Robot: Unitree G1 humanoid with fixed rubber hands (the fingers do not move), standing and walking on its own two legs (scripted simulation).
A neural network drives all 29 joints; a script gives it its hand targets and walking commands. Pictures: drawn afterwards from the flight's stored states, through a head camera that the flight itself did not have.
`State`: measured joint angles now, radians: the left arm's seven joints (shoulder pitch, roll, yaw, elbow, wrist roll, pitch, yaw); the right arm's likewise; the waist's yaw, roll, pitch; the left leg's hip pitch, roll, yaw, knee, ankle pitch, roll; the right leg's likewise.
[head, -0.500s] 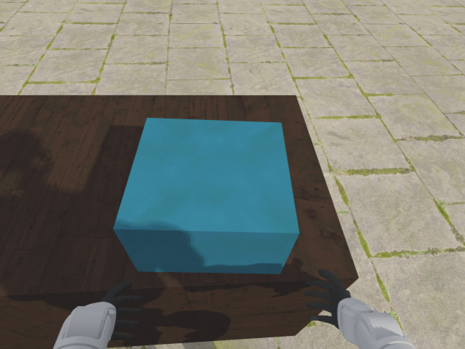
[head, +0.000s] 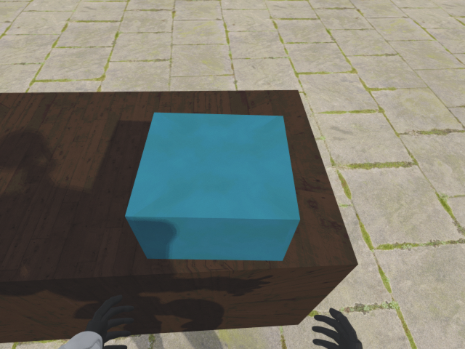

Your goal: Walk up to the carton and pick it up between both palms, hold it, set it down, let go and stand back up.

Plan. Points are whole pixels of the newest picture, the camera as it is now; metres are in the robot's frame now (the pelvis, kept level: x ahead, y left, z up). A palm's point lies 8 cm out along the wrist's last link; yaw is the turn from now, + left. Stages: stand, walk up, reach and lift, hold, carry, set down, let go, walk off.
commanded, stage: reach and lift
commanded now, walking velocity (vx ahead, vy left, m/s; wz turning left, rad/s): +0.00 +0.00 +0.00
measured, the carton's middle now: (217, 185) +0.48 +0.04 -0.05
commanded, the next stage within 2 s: none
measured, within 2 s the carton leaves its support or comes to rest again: neither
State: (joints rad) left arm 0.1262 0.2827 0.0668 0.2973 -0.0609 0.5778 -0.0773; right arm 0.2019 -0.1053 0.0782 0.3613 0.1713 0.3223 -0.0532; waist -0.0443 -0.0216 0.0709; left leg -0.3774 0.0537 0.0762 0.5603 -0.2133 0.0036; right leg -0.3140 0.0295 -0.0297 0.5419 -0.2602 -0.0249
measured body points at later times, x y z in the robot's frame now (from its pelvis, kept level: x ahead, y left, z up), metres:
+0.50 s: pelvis +0.01 +0.00 +0.01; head +0.02 +0.01 +0.46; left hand +0.18 +0.26 -0.07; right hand +0.17 -0.19 -0.07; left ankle +0.05 +0.12 -0.73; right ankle +0.01 -0.10 -0.73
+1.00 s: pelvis +0.06 +0.01 +0.01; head +0.06 +0.02 +0.46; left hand +0.21 +0.27 -0.05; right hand +0.23 -0.19 -0.04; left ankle +0.05 +0.12 -0.73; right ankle +0.01 -0.10 -0.73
